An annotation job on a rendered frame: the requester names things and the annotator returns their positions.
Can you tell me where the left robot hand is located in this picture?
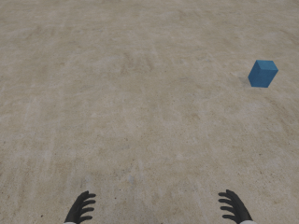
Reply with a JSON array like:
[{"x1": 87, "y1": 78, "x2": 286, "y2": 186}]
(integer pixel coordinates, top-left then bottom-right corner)
[{"x1": 64, "y1": 190, "x2": 96, "y2": 224}]

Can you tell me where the carton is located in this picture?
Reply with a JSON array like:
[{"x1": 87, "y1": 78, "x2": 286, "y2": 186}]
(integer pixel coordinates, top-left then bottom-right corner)
[{"x1": 248, "y1": 60, "x2": 278, "y2": 88}]

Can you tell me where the right robot hand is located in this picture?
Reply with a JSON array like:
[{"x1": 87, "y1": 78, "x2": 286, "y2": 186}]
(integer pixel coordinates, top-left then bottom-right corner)
[{"x1": 218, "y1": 189, "x2": 253, "y2": 224}]

